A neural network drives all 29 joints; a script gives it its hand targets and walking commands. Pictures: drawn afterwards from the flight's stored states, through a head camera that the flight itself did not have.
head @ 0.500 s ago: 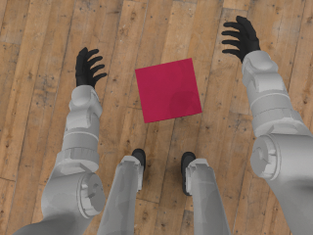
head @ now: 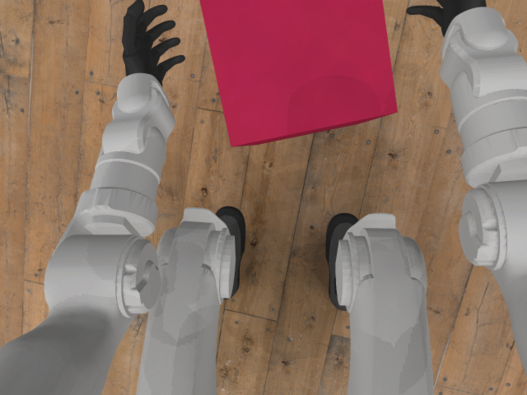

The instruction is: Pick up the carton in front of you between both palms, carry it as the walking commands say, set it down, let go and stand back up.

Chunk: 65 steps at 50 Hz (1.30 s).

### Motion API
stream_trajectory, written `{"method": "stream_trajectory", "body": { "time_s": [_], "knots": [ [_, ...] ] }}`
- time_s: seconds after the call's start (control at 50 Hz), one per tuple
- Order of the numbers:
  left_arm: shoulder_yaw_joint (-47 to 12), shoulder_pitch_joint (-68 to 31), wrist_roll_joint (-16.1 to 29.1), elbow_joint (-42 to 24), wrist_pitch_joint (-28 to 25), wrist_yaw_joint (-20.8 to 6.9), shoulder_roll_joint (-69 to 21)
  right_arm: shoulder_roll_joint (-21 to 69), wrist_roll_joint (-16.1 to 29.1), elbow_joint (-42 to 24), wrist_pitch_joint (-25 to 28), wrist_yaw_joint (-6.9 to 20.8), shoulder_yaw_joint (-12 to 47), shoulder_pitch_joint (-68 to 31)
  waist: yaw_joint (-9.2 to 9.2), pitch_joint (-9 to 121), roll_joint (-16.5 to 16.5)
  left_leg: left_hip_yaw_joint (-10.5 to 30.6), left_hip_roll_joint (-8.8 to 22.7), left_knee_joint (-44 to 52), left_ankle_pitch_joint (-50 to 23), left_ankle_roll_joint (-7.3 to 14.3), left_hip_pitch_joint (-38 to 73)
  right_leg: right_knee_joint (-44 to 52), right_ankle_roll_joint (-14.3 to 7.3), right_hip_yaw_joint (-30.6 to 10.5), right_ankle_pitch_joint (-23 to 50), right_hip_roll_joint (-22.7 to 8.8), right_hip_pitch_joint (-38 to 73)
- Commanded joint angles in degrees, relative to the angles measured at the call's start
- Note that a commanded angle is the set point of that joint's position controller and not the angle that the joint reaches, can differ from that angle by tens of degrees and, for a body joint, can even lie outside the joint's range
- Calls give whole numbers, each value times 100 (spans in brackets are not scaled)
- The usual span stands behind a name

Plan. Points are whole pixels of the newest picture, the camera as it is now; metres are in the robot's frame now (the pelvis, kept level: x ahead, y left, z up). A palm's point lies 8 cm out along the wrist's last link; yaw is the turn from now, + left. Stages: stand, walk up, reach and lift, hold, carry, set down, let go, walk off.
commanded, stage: reach and lift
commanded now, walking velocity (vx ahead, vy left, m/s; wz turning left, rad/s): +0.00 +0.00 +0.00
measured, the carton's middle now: (297, 70) +0.52 -0.04 -0.29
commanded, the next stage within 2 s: none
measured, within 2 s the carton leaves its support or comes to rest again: leaves its support in 0.98 s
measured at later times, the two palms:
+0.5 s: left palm (161, 68) +0.52 +0.16 -0.21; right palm (423, 35) +0.54 -0.20 -0.22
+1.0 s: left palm (176, 54) +0.53 +0.13 -0.20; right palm (404, 25) +0.55 -0.17 -0.21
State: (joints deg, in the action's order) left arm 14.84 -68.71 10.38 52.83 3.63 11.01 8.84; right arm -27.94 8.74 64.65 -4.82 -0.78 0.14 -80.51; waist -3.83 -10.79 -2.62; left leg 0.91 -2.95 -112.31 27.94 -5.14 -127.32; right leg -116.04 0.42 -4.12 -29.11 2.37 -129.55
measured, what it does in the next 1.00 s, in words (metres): stands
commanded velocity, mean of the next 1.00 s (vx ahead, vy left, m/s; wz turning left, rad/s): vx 0.00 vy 0.00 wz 0.00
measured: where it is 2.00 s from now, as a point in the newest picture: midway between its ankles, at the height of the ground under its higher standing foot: (283, 272)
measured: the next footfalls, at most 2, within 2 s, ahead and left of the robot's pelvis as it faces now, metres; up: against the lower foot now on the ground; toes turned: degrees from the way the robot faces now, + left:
none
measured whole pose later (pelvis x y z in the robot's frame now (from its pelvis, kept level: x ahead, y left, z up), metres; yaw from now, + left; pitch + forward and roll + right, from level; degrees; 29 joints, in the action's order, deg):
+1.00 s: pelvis +0.01 +0.00 -0.05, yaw -1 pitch +38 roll +4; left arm 19.8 -76.9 5.4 59.6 5.1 11.1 7.4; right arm -19.1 3.5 69.3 -6.4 -3.6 -2.2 -84.2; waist -2.0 -14.5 -2.9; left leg 2.8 -5.4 -123.5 31.0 -6.5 -131.0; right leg -126.6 0.0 -2.6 -32.3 1.7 -132.4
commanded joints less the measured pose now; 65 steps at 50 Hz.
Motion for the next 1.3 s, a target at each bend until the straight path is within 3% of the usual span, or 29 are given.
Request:
{"method": "stream_trajectory", "body": {
  "time_s": [0.0, 0.08, 0.1, 0.28, 0.3, 0.32, 0.38, 0.52, 0.56, 0.6, 0.62, 0.64, 0.66, 0.68, 0.72, 0.8, 0.82, 0.88, 0.9, 0.92, 0.96, 0.98, 1.02, 1.1, 1.14, 1.2, 1.22, 1.24, 1.28],
  "knots": [
    [10, -1402, 88, -224, -153, 27, 789, -606, 194, -317, 130, -6, 233, -1991, -159, 6554, 1106, -696, 60, 454, -668, -15, 2864, 943, 83, 226, 551, -307, 4029],
    [-128, -1757, 137, 93, -271, 8, 788, -609, 138, 51, 235, -48, 182, -2007, 58, 6107, 1139, -606, 63, 135, -837, -8, 2499, 659, 41, 155, 930, -319, 3868],
    [-37, -1642, 120, 354, -291, -17, 803, -666, 254, -132, 283, -40, 286, -2218, -115, 6174, 964, -642, 78, 27, -949, 6, 2713, 536, 80, 113, 928, -334, 3846],
    [-580, -1759, 630, 561, -454, -40, 790, -481, 332, -29, 465, -160, 238, -1937, 453, 6288, 876, -566, -12, -358, -1319, -19, 2654, 84, 35, 181, 1695, -325, 4212],
    [-657, -1812, 608, 315, -466, -26, 671, -532, 303, 26, 491, -157, 139, -1734, 455, 6265, 598, -618, -52, -380, -1408, -60, 2653, 57, -14, 201, 1653, -293, 3962],
    [-558, -1624, 537, 609, -520, -34, 697, -366, 368, -30, 498, -173, 298, -1707, 198, 6206, 645, -618, -78, -402, -1497, -20, 2867, 88, 14, 160, 1632, -295, 3937],
    [-601, -1409, 554, 656, -503, -34, 702, -355, 243, -220, 543, -187, 169, -1648, 306, 6249, 720, -518, -81, -362, -1588, -6, 2765, -43, 45, 295, 1743, -284, 3819],
    [-398, -1543, 374, 478, -543, -16, 736, -95, 259, -227, 452, -162, 281, -1734, 71, 5693, 971, -650, -126, -249, -931, 59, 2096, 207, 67, 239, 1086, -252, 3603],
    [-522, -1698, 396, 530, -543, 6, 582, -154, 245, 41, 461, -145, 199, -1605, 264, 5531, 739, -576, -90, -177, -1014, 13, 2384, 287, 37, 262, 1073, -234, 3301],
    [-705, -1684, 425, 424, -563, -22, 232, 62, 277, -39, 517, -130, 265, -1698, 220, 5584, 528, -592, -180, -98, -1018, 16, 2740, 259, 22, 373, 862, -193, 3016],
    [-738, -1949, 462, 524, -525, -30, 234, -31, 230, 96, 505, -153, 254, -1849, 424, 5408, 567, -465, -121, -146, -1077, 15, 2584, 228, 22, 355, 959, -193, 2860],
    [-593, -1902, 334, 541, -514, -11, 252, 159, 231, 193, 489, -151, 295, -1798, 215, 5578, 580, -498, -178, -138, -1207, 11, 2845, 235, 28, 324, 1011, -215, 2995],
    [-745, -1876, 435, 561, -525, 2, 71, 171, 219, 66, 550, -155, 240, -1814, 540, 5601, 423, -505, -186, -167, -1088, 8, 3031, 287, -7, 382, 879, -167, 2916],
    [-748, -1917, 351, 462, -560, -2, -95, 383, 301, 229, 544, -140, 377, -1894, 144, 5613, 470, -503, -244, -161, -1292, 32, 3150, 340, 0, 297, 964, -165, 2943],
    [-630, -2019, 208, 560, -553, -27, -337, 797, 138, -38, 568, -132, 382, -2242, 380, 5645, 674, -439, -272, -181, -1211, 66, 2957, 320, 10, 346, 1062, -130, 3040],
    [-907, -3216, -256, 614, -361, -702, -3106, 3893, -14, 10, 353, 504, 1029, -2992, 185, 5278, 767, -570, -478, -343, -1105, 94, 2504, 328, -21, 247, 1112, 114, 2938],
    [-905, -3420, -305, 518, -289, -880, -3736, 4403, -134, -223, 336, 649, 1035, -3135, 195, 5313, 958, -596, -545, -285, -998, 116, 2393, 299, -38, 350, 1039, 167, 2987],
    [-943, -3907, -553, 158, -52, -1291, -4508, 5441, -374, -282, 104, 935, 583, -3025, 315, 5337, 630, -613, -588, -457, -995, 188, 2327, 143, -69, 409, 1127, 298, 2703],
    [-873, -3908, -471, 67, 25, -1375, -4666, 5621, -336, -324, 37, 977, 680, -2781, 429, 5510, 767, -801, -606, -554, -869, 166, 2131, 284, -71, 419, 1087, 300, 3048],
    [-991, -3886, -551, -160, 43, -1406, -4771, 5837, -292, -565, 12, 1034, 689, -2863, 183, 5607, 670, -765, -620, -483, -1148, 201, 2138, 179, -63, 414, 1439, 344, 3013],
    [-1316, -3850, -328, -544, 138, -1444, -5302, 6036, -285, -883, -9, 1042, 680, -2763, 561, 6328, 401, -695, -644, -543, -1624, 85, 2510, 12, -87, 560, 1890, 393, 3235],
    [-1262, -3748, -384, -352, 244, -1477, -5368, 6098, -367, -890, -53, 1050, 558, -2755, 439, 6325, 259, -743, -646, -522, -1572, 63, 2527, 8, -83, 596, 1869, 368, 3201],
    [-1428, -3803, -186, -594, 322, -1524, -5815, 6495, -247, -1543, -111, 1088, 860, -2759, 577, 6855, 355, -741, -664, -556, -1717, 104, 2770, 106, -106, 610, 2025, 426, 3505],
    [-1847, -3532, -82, -918, 545, -1471, -6237, 6938, -58, -2452, -322, 1053, 1319, -2811, 434, 8230, 556, -872, -761, -324, -1840, 69, 3112, 236, 23, 784, 2319, 444, 4456],
    [-2137, -3629, -55, -1677, 625, -1448, -6347, 7343, 48, -2878, -495, 949, 1684, -2705, 423, 8884, 908, -837, -756, -294, -2074, 97, 3183, 315, 75, 767, 2699, 497, 5129],
    [-2419, -3951, -105, -2254, 794, -1426, -6276, 7787, -56, -2882, -792, 938, 1706, -2452, 399, 8928, 1041, -872, -814, 74, -1277, 191, 3173, 590, 112, 857, 1895, 584, 5073],
    [-2322, -3761, -340, -2108, 881, -1416, -6140, 7895, -127, -2697, -881, 943, 1648, -2288, 97, 8712, 880, -949, -799, 254, -1028, 207, 3302, 782, 144, 774, 1525, 580, 4893],
    [-2211, -3527, -389, -2002, 969, -1432, -6161, 7938, -155, -2664, -948, 970, 1600, -2238, 218, 8558, 1058, -860, -805, 381, -832, 236, 3445, 928, 186, 927, 1150, 645, 4668],
    [-2174, -3345, -589, -1874, 1100, -1530, -6533, 8064, -278, -2681, -987, 997, 1420, -2154, 184, 8030, 811, -877, -816, 599, -530, 232, 3019, 1280, 174, 779, 827, 659, 4575]
  ]
}}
